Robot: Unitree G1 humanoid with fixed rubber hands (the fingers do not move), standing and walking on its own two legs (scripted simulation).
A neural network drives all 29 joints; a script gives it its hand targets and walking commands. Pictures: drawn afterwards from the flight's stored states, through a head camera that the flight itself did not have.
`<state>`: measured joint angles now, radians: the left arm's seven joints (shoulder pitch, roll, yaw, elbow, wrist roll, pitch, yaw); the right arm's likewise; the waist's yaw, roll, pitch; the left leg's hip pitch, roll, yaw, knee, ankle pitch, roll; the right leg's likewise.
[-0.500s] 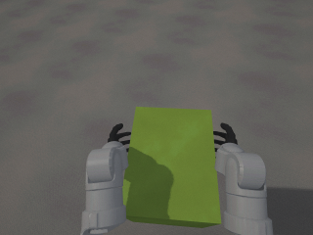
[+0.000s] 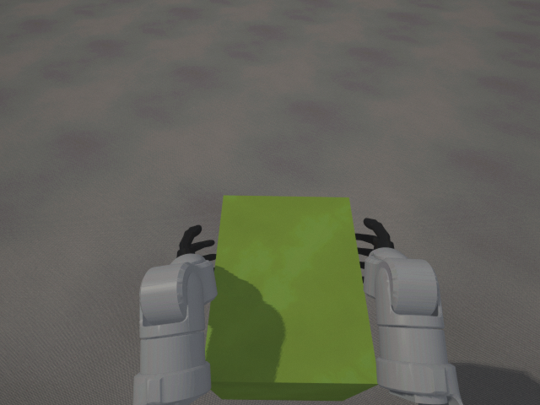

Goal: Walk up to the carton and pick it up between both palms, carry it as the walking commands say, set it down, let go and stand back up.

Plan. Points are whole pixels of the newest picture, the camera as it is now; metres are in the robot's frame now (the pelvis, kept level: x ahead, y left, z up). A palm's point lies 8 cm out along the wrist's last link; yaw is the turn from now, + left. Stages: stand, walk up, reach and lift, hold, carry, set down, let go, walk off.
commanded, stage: carry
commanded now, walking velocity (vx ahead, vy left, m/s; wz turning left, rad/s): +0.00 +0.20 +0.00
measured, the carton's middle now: (284, 300) +0.30 +0.02 -0.01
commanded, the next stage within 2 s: none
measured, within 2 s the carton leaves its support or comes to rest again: neither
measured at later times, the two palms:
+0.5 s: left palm (82, 313) +0.22 +0.27 +0.09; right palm (299, 304) +0.24 +0.01 +0.10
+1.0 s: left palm (63, 346) +0.17 +0.25 +0.12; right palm (316, 381) +0.15 -0.01 +0.11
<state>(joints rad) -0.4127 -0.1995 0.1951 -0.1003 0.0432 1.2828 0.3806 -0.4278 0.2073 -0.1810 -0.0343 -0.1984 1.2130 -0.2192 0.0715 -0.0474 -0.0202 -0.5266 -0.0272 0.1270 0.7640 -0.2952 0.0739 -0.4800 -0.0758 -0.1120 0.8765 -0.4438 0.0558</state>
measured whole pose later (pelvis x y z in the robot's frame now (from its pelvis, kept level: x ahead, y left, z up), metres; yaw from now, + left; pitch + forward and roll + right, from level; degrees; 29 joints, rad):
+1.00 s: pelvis -0.13 +0.14 +0.03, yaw +0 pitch +1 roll -1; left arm -0.43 -0.21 0.18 0.01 0.12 1.25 0.28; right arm -0.38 0.19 -0.17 -0.09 -0.10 1.27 -0.36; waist -0.03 0.04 -0.07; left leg -0.42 -0.01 0.13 0.48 -0.09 0.08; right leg -0.36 -0.07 -0.08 0.57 -0.23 0.02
